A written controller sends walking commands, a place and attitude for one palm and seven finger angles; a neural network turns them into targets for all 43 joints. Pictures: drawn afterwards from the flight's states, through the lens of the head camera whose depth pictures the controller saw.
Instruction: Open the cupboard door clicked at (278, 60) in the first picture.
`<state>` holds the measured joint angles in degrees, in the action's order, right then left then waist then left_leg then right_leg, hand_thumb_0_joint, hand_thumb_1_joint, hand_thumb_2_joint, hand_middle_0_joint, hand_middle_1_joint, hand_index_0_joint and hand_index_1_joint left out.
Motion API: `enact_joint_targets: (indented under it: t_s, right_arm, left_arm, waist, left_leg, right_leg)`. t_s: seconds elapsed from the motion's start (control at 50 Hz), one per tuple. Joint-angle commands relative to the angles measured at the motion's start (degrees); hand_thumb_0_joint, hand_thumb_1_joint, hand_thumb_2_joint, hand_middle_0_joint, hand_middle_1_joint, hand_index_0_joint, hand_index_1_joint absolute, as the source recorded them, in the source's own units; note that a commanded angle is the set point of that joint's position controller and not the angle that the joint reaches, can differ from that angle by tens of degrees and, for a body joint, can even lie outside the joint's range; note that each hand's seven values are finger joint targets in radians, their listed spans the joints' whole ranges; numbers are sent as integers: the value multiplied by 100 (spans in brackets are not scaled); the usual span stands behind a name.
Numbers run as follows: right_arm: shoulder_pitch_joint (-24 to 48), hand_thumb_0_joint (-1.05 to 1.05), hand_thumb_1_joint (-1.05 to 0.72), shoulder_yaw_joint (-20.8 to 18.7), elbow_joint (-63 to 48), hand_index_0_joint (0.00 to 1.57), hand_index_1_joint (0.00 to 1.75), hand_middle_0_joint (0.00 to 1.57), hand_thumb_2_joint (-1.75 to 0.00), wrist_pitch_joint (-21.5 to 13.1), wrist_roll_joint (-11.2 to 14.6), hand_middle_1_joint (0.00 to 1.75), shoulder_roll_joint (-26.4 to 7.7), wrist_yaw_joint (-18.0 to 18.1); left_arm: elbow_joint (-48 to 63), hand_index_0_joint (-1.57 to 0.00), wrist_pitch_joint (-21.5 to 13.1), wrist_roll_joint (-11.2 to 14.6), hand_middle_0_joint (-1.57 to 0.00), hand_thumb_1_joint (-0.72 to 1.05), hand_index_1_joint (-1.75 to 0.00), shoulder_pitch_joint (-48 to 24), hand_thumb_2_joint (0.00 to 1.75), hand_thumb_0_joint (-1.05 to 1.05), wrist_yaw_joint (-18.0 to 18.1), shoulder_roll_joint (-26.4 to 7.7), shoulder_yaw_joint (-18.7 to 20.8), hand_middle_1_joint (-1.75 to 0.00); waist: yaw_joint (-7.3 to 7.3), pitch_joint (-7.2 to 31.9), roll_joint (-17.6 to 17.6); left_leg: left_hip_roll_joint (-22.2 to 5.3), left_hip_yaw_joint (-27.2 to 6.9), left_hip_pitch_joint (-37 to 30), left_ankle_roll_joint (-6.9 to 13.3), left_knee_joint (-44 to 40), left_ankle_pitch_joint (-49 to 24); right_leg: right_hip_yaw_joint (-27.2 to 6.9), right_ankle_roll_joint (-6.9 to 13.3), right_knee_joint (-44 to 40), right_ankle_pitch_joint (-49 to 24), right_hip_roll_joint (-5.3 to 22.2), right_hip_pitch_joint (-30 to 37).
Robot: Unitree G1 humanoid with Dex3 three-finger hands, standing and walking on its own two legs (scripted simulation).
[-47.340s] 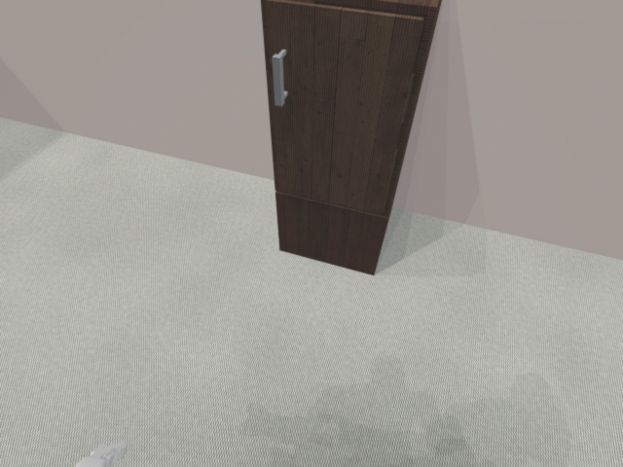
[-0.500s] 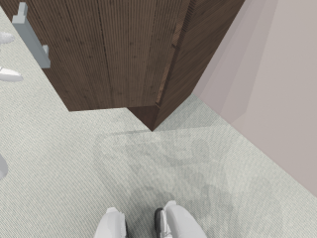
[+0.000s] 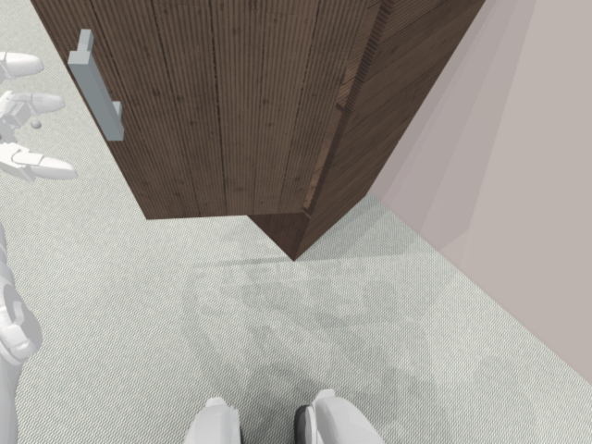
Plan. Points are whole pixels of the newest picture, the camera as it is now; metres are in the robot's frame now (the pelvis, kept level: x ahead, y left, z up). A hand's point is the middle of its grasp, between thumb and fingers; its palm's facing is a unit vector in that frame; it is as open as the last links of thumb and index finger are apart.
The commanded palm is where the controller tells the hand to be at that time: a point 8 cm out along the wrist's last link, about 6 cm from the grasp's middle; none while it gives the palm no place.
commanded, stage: move the hooked fingers beside the handle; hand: left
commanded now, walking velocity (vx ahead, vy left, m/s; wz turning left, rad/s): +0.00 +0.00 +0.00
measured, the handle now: (101, 89) +0.55 +0.22 +0.08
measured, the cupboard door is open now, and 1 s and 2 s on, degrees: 52 52 52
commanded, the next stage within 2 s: slide the fingers in behind the handle in 0.20 s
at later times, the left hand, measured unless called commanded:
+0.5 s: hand (50, 121) +0.49 +0.26 +0.09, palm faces +0.02 -1.00 +0.00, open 14.0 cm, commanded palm +0.47 +0.30 +0.08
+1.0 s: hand (90, 121) +0.50 +0.23 +0.08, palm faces +0.04 -1.00 -0.01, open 14.0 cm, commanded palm +0.48 +0.27 +0.08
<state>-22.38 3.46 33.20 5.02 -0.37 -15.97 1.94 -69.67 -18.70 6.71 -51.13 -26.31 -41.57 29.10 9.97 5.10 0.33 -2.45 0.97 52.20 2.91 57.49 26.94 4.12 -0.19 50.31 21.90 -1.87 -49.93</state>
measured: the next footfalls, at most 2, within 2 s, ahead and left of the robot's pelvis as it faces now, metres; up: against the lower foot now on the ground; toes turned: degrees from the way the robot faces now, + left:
none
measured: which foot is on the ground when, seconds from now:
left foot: down 0.00-1.00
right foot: down 0.00-1.00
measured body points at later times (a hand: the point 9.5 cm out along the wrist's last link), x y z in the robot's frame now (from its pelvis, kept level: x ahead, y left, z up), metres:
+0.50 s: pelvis -0.01 -0.01 +0.00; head +0.13 +0.03 +0.42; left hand +0.48 +0.32 +0.09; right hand -0.01 -0.28 -0.10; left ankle +0.00 +0.08 -0.68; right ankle +0.01 -0.13 -0.68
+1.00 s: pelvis +0.00 -0.01 +0.00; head +0.13 +0.02 +0.43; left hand +0.49 +0.28 +0.08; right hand +0.00 -0.28 -0.10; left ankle +0.00 +0.08 -0.68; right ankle +0.01 -0.13 -0.68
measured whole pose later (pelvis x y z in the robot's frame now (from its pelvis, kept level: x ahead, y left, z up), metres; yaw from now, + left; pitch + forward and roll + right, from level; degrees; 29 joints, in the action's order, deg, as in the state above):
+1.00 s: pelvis +0.00 -0.01 +0.00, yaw +0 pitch +21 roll -4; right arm -23.2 2.8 34.6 4.2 -0.5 -15.5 1.2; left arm -67.4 -20.4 6.6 -51.0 -19.3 -34.5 24.9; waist 9.7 5.2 1.1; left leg -2.3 1.0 51.6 2.2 57.1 26.7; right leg 4.0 0.5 51.4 22.4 -1.8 -50.0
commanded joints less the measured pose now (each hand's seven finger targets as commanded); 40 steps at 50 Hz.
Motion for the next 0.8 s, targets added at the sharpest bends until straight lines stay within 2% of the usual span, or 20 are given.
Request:
enact_joint_targets:
  t_s: [0.0,0.02,0.08,0.12,0.14,0.16,0.18,0.2,0.24,0.26,0.28,0.34,0.4,0.46,0.52,0.58,0.64,0.68,0.72,0.78]
  right_arm:
    - [-1073,0,-90,-433,-175,20,30,20,-90,-69,-8,30,-1209,60]
    - [-1051,0,-90,-425,-176,20,30,20,-90,-75,-3,30,-1224,67]
    - [-1037,0,-90,-387,-166,20,30,20,-90,-83,25,30,-1213,102]
    - [-1035,0,-90,-384,-175,20,30,20,-90,-89,33,30,-1223,110]
    - [-1051,0,-90,-375,-199,20,30,20,-90,-88,29,30,-1212,108]
    - [-1064,0,-90,-401,-168,20,30,20,-90,-89,10,30,-1254,119]
    - [-1046,0,-90,-374,-169,20,30,20,-90,-86,28,30,-1214,110]
    - [-1067,0,-90,-387,-159,20,30,20,-90,-85,23,30,-1226,110]
    - [-1057,0,-90,-367,-162,20,30,20,-90,-91,39,30,-1225,123]
    - [-1045,0,-90,-366,-145,20,30,20,-90,-89,44,30,-1228,122]
    - [-1059,0,-90,-373,-130,20,30,20,-90,-95,33,30,-1246,134]
    - [-1091,0,-90,-362,-102,20,30,20,-90,-120,34,30,-1214,140]
    - [-1122,0,-90,-389,-69,20,30,20,-90,-121,10,30,-1221,127]
    - [-1136,0,-90,-398,-68,20,30,20,-90,-129,4,30,-1196,88]
    - [-1113,0,-90,-384,-127,20,30,20,-90,-107,20,30,-1186,70]
    - [-1103,0,-90,-381,-193,20,30,20,-90,-104,16,30,-1172,64]
    - [-1107,0,-90,-407,-220,20,30,20,-90,-119,-5,30,-1126,21]
    - [-1112,0,-90,-436,-172,20,30,20,-90,-107,-2,30,-1110,0]
    - [-1103,0,-90,-448,-135,20,30,20,-90,-90,17,30,-1124,-5]
    - [-1097,0,-90,-449,-91,20,30,20,-90,-99,28,30,-1110,6]
  left_arm:
    - [1342,-30,-533,145,-30,-50,-120,-2383,30,0,19,-1841,272,-120]
    - [1262,-30,-528,127,-30,-50,-120,-2415,30,0,25,-1923,303,-120]
    - [1061,-30,-465,119,-30,-50,-120,-2483,30,0,-16,-1871,206,-120]
    - [1103,-30,-432,80,-30,-50,-120,-2438,30,0,-52,-1962,221,-120]
    - [1191,-30,-458,119,-30,-50,-120,-2484,30,0,-88,-1825,137,-120]
    - [1197,-30,-463,87,-30,-50,-120,-2400,30,0,-82,-2124,353,-120]
    - [1181,-30,-451,117,-30,-50,-120,-2446,30,0,-121,-1889,160,-120]
    - [1094,-30,-431,148,-30,-50,-120,-2349,30,0,-139,-1903,211,-120]
    - [1090,-30,-435,217,-30,-50,-120,-2481,30,0,-189,-1783,116,-120]
    - [1075,-30,-416,208,-30,-50,-120,-2540,30,0,-196,-1803,102,-120]
    - [1017,-30,-398,189,-30,-50,-120,-2546,30,0,-187,-1918,190,-120]
    - [1043,-30,-387,204,-30,-50,-120,-2702,30,0,-149,-1558,-95,-120]
    - [1326,-30,-440,166,-30,-50,-120,-2728,30,0,-43,-1599,-49,-120]
    - [1308,-30,-441,209,-30,-50,-120,-2607,30,0,68,-1520,10,-120]
    - [1180,-30,-354,133,-30,-50,-120,-2453,30,0,191,-1656,113,-120]
    - [1257,-30,-382,21,-30,-50,-120,-2381,30,0,329,-1865,252,-120]
    - [1676,-30,-545,58,-30,-50,-120,-2417,30,0,414,-1548,108,-120]
    - [1745,-30,-601,102,-30,-50,-120,-2341,30,0,423,-1273,-35,-120]
    - [1418,-30,-508,169,-30,-50,-120,-2122,30,0,410,-1137,-53,-120]
    - [1325,-30,-394,175,-30,-50,-120,-2401,30,0,417,-767,-363,-120]
  waist:
    - [-74,2710,1290]
    - [-36,2638,1116]
    - [7,2504,1102]
    - [-42,2596,1260]
    - [-27,2672,1422]
    - [-105,2814,1328]
    - [-30,2788,1405]
    - [-26,2716,1095]
    - [5,2582,1147]
    - [15,2573,1239]
    - [25,2567,1127]
    - [117,2398,1099]
    - [41,2786,1374]
    - [14,2835,1266]
    - [-30,2656,1056]
    - [-116,2684,1085]
    - [-135,2930,1362]
    - [-92,3017,1381]
    - [-49,2697,1002]
    - [76,2419,1017]
  left_leg:
    - [-55,-566,-2611,-324,-533,-3205]
    - [-41,-542,-2413,-277,-541,-2949]
    - [-12,-504,-2193,-224,-557,-2724]
    - [-3,-494,-2220,-228,-569,-2657]
    - [-1,-509,-2372,-248,-552,-2813]
    - [-25,-555,-2415,-276,-543,-2888]
    - [-12,-507,-2406,-255,-517,-2910]
    - [-19,-507,-2253,-215,-514,-2759]
    - [-4,-521,-2196,-206,-548,-2643]
    - [-5,-501,-2182,-205,-554,-2542]
    - [-5,-504,-2092,-187,-537,-2460]
    - [-3,-560,-2137,-179,-577,-2374]
    - [-23,-595,-2475,-235,-561,-2588]
    - [-26,-577,-2467,-236,-548,-2710]
    - [11,-484,-2045,-170,-592,-2409]
    - [29,-440,-1931,-160,-597,-2405]
    - [6,-480,-2409,-210,-585,-2804]
    - [-34,-517,-2678,-261,-561,-3144]
    - [-35,-475,-2408,-216,-590,-2834]
    - [-11,-475,-2301,-189,-661,-2577]
  right_leg:
    - [-88,161,-254,-1595,-214,597]
    - [-107,152,-257,-1555,-214,690]
    - [-136,143,-267,-1564,-192,748]
    - [-150,150,-270,-1512,-180,758]
    - [-130,173,-238,-1536,-191,664]
    - [-120,171,-222,-1534,-186,708]
    - [-143,153,-241,-1605,-195,700]
    - [-140,143,-264,-1590,-199,780]
    - [-134,170,-263,-1506,-202,735]
    - [-143,150,-285,-1438,-195,677]
    - [-151,146,-281,-1417,-190,712]
    - [-121,160,-307,-1272,-192,517]
    - [-115,164,-282,-1282,-176,449]
    - [-109,148,-274,-1391,-190,540]
    - [-147,134,-289,-1417,-174,818]
    - [-183,134,-272,-1519,-169,996]
    - [-147,170,-240,-1621,-191,877]
    - [-115,150,-243,-1727,-203,764]
    - [-119,129,-307,-1644,-210,797]
    - [-111,117,-348,-1527,-181,665]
